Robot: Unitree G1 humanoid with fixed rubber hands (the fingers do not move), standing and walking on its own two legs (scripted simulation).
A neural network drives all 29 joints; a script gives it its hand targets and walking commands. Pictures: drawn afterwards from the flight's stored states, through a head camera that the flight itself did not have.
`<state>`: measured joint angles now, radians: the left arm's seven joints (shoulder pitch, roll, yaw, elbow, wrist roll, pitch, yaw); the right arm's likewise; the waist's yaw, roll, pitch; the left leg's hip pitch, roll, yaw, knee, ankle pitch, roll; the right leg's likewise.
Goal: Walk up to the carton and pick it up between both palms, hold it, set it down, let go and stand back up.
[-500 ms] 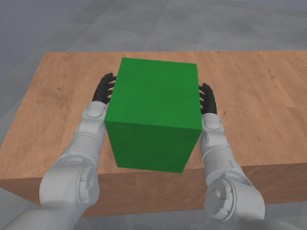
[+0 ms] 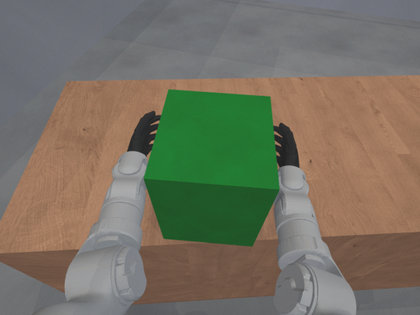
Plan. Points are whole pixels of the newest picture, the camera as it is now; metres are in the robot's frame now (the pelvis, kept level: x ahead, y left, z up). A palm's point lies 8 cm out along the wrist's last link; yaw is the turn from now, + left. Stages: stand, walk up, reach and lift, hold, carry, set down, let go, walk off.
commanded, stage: reach and lift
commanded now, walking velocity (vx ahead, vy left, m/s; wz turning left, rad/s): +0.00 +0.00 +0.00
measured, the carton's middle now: (213, 172) +0.39 -0.01 +0.03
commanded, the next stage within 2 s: none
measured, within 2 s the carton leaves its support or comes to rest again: leaves its support in 0.54 s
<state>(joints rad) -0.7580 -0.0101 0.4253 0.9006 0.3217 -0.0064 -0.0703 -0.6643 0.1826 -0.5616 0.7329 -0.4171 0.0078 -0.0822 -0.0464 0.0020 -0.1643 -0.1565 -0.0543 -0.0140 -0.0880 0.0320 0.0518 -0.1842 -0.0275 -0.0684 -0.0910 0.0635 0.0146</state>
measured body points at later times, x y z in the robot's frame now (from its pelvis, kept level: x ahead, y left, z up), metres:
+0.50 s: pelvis +0.00 +0.00 +0.00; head +0.03 +0.01 +0.45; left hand +0.43 +0.13 +0.08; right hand +0.40 -0.16 +0.07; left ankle -0.03 +0.08 -0.75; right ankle -0.01 -0.13 -0.75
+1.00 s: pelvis -0.01 -0.01 +0.00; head +0.00 -0.01 +0.45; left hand +0.41 +0.11 +0.10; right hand +0.38 -0.18 +0.08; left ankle -0.03 +0.08 -0.75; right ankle -0.01 -0.13 -0.75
